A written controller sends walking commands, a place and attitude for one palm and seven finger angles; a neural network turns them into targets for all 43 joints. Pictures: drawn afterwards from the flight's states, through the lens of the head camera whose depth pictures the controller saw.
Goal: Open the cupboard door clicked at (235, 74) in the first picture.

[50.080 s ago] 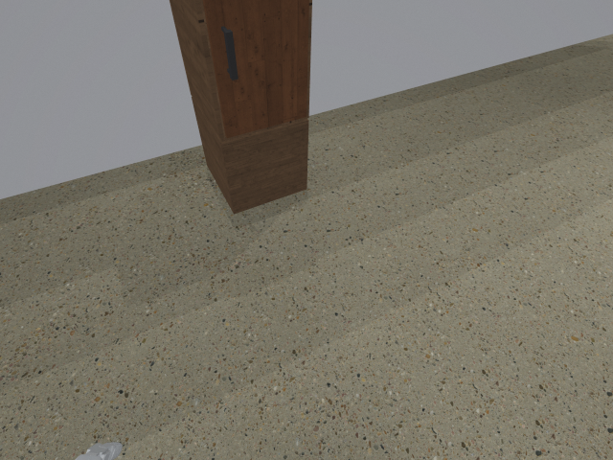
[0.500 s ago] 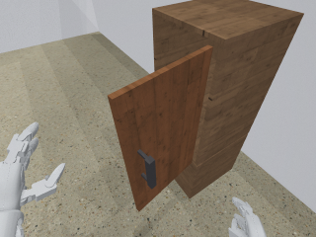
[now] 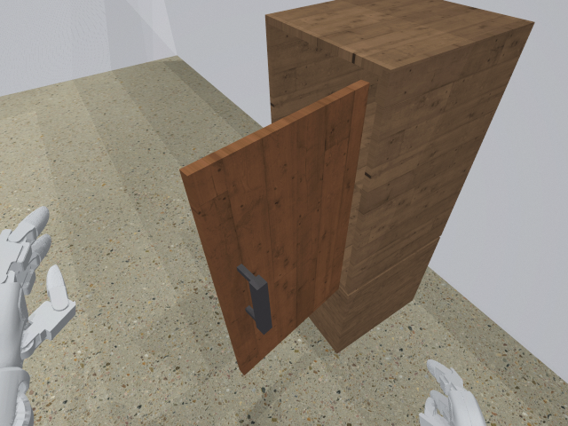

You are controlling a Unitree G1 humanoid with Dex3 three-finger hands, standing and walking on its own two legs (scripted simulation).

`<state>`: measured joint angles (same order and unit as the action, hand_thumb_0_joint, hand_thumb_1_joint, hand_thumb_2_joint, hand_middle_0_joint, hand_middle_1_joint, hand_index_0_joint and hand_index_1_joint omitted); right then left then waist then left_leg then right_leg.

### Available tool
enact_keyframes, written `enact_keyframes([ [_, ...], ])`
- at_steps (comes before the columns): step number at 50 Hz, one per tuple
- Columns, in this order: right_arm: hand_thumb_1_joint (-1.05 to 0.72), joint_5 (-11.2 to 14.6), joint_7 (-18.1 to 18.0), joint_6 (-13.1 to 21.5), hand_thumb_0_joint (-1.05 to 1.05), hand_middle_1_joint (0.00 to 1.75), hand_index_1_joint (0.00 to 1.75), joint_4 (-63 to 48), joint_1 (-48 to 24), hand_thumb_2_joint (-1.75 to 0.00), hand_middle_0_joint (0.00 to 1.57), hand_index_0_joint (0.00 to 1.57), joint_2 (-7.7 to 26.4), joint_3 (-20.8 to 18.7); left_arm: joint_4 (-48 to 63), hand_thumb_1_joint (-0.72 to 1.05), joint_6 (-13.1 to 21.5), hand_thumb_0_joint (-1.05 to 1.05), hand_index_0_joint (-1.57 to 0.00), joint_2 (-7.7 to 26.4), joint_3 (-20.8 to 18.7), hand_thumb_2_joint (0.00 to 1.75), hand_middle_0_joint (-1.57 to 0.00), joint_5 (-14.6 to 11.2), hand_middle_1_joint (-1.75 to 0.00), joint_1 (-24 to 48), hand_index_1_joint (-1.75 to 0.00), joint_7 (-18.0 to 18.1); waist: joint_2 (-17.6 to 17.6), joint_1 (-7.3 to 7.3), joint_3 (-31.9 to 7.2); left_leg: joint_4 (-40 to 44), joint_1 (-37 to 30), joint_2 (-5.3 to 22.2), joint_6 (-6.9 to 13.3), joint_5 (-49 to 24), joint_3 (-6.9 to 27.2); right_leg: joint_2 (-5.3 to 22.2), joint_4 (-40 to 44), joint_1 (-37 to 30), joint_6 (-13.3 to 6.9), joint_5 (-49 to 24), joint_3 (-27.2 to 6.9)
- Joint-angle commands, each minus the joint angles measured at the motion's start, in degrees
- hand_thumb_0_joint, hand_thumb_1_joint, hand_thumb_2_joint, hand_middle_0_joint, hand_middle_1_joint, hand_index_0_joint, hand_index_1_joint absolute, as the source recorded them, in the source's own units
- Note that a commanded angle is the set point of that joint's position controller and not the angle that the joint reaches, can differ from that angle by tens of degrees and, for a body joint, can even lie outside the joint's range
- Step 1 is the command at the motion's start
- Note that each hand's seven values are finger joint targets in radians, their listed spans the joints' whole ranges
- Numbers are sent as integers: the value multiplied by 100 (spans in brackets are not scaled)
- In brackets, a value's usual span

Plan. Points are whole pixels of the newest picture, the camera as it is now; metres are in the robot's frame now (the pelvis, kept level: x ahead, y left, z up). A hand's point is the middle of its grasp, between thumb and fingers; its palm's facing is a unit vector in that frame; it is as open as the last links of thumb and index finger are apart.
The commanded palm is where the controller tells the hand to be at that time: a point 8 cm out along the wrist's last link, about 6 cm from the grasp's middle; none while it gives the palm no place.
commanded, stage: step back with the hand held close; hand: left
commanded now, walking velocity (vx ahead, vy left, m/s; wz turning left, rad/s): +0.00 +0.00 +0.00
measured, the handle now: (254, 299) +0.33 +0.10 -0.04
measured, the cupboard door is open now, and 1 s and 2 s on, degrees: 100 100 100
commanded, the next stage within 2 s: stop stepping back and stand still in 1.36 s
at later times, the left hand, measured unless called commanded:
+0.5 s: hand (62, 317) +0.18 +0.27 +0.15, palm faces +0.33 -0.79 -0.52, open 7.4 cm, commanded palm +0.12 +0.31 +0.17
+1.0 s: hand out of the picture +0.10 +0.28 +0.15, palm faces +0.44 -0.79 -0.44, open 7.4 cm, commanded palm +0.03 +0.33 +0.17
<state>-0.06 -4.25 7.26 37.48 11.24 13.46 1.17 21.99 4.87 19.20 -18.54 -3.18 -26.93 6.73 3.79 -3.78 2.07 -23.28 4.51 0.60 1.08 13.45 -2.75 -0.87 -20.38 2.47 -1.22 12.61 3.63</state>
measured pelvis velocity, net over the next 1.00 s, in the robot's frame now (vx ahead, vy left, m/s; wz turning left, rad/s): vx -0.10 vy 0.03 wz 0.02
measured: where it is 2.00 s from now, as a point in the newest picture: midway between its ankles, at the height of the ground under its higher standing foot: outside the picture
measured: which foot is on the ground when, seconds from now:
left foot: down 0.00-1.00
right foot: down 0.00-1.00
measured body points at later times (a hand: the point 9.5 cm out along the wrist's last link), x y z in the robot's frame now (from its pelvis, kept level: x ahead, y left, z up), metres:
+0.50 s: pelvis -0.03 +0.01 +0.00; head -0.01 +0.01 +0.44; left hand +0.15 +0.31 +0.18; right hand +0.15 -0.24 -0.08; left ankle +0.00 +0.10 -0.74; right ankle -0.01 -0.10 -0.74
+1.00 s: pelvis -0.10 +0.03 -0.02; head -0.08 +0.05 +0.42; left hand +0.07 +0.32 +0.17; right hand +0.07 -0.21 -0.10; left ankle +0.00 +0.10 -0.74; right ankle -0.01 -0.10 -0.74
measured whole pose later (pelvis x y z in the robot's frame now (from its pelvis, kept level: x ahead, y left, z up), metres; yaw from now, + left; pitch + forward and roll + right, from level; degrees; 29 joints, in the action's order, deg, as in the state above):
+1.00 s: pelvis -0.10 +0.03 -0.02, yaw +1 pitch -1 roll -2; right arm 0.0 -4.1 4.0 34.1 11.1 12.8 0.3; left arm 32.8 12.6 23.0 -23.8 -1.0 -30.2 10.0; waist -0.8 0.2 4.1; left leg -37.9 26.2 -1.3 2.4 14.8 -1.6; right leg -0.2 -33.0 22.9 0.4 9.5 1.9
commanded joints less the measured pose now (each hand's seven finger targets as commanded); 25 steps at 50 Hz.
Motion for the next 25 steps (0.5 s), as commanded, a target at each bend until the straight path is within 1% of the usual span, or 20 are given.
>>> enact_keyframes([
  [1,-90,-17,-45,316,0,30,30,-896,-830,-90,20,20,564,-231,1051,90,401,0,-20,1037,-693,90,-20,-25,-30,500,-30,66,-63,-36,-302,357,-79,70,20,-1021,174,100,433,233,11,-779,-289],
  [2,-90,-18,-44,313,0,30,30,-908,-826,-90,20,20,557,-232,1035,90,403,0,-20,1033,-676,90,-20,-38,-30,520,-30,60,-133,-21,-275,380,-78,82,29,-952,175,113,432,267,26,-726,-286],
  [4,-90,-23,-44,304,0,30,30,-892,-831,-90,20,20,557,-242,1026,90,412,0,-20,1047,-700,90,-20,-40,-30,531,-30,53,-135,-31,-266,369,-103,75,45,-945,138,107,464,283,34,-739,-295],
  [5,-90,-19,-43,336,0,30,30,-903,-880,-90,20,20,572,-246,1490,90,482,0,-20,1176,-711,90,-20,-19,-30,1052,-30,66,-37,-3,-534,335,-209,49,52,-1012,154,117,441,204,31,-824,-327],
  [6,-90,76,-49,230,0,30,30,-1174,-849,-90,20,20,542,-108,1664,90,767,0,-20,2161,-1669,90,-20,100,-30,2009,-30,160,195,215,189,227,306,89,86,-510,298,346,690,838,6,-954,-816],
  [7,-90,5,-87,132,0,30,30,-1016,-812,-90,20,20,578,-204,965,90,737,0,-20,1485,-1206,90,-20,35,-30,923,-30,72,-427,258,-16,36,303,130,112,-546,371,479,710,946,14,-1029,-822],
  [8,-90,-7,-60,40,0,30,30,-1060,-755,-90,20,20,624,-260,765,90,693,0,-20,1210,-1010,90,-20,44,-30,297,-30,16,-517,252,-264,-72,153,144,123,-723,292,526,648,941,20,-1257,-844],
  [9,-90,-17,-45,-32,0,30,30,-1114,-764,-90,20,20,652,-277,908,90,696,0,-20,1135,-889,90,-20,34,-30,175,-30,-13,-505,278,-378,-88,191,153,105,-843,261,552,569,913,39,-1383,-778],
  [11,-90,-24,-58,-120,0,30,30,-1161,-803,-90,20,20,669,-312,1133,90,726,0,-20,1185,-945,90,-20,32,-30,-36,-30,0,-194,274,-737,-85,201,206,86,-1238,219,571,318,710,59,-1870,-694],
  [12,-90,-17,-66,-171,0,30,30,-1209,-755,-90,20,20,671,-315,1176,90,720,0,-20,1180,-937,90,-20,32,-30,-152,-30,10,-195,292,-880,-67,223,254,66,-1507,227,559,155,606,58,-2086,-633],
  [13,-90,-5,-75,-220,0,30,30,-1258,-759,-90,20,20,687,-336,1256,90,705,0,-20,1252,-991,90,-20,30,-30,-228,-30,28,-159,288,-1003,-70,224,278,57,-1639,218,541,68,584,72,-2155,-617],
  [15,-90,9,-96,-293,0,30,30,-1337,-758,-90,20,20,687,-368,1487,90,704,0,-20,1393,-1110,90,-20,31,-30,-276,-30,70,-180,290,-1117,-73,253,327,55,-1826,233,492,-66,594,86,-2249,-606],
  [16,-90,11,-118,-322,0,30,30,-1347,-783,-90,20,20,674,-365,1520,90,700,0,-20,1498,-1227,90,-20,21,-30,-335,-30,101,-100,270,-1152,-68,342,323,45,-1922,277,489,-123,526,70,-2289,-579],
  [17,-90,21,-122,-347,0,30,30,-1397,-739,-90,20,20,652,-372,1555,90,693,0,-20,1478,-1229,90,-20,14,-30,-403,-30,115,-175,273,-1185,-54,391,351,28,-1963,312,472,-212,495,66,-2275,-572],
  [18,-90,30,-132,-366,0,30,30,-1429,-748,-90,20,20,655,-387,1599,90,700,0,-20,1516,-1266,90,-20,17,-30,-420,-30,131,-187,273,-1145,-54,454,363,32,-1926,306,454,-243,552,77,-2198,-576],
  [20,-90,38,-143,-391,0,30,30,-1475,-721,-90,20,20,660,-405,1702,90,722,0,-20,1560,-1338,90,-20,14,-30,-488,-30,162,-195,268,-1195,-37,579,399,40,-1944,352,412,-377,510,85,-2173,-559],
  [21,-90,41,-146,-388,0,30,30,-1489,-751,-90,20,20,675,-412,1744,90,718,0,-20,1584,-1352,90,-20,17,-30,-513,-30,178,-16,256,-1190,-23,673,400,43,-1902,387,419,-409,500,74,-2087,-558],
  [23,-90,47,-149,-387,0,30,30,-1513,-696,-90,20,20,664,-412,1756,90,737,0,-20,1514,-1305,90,-20,27,-30,-591,-30,200,-7,274,-1111,39,847,457,64,-1694,414,378,-506,542,98,-1890,-551],
  [24,-90,51,-145,-382,0,30,30,-1519,-689,-90,20,20,671,-416,1715,90,735,0,-20,1509,-1307,90,-20,27,-30,-605,-30,214,-85,276,-1025,106,996,484,81,-1446,471,352,-513,581,111,-1647,-567],
  [25,-90,52,-140,-376,0,30,30,-1524,-674,-90,20,20,689,-421,1727,90,741,0,-20,1464,-1259,90,-20,40,-30,-575,-30,218,-59,289,-948,150,1139,511,108,-1124,479,338,-514,612,115,-1424,-597],
])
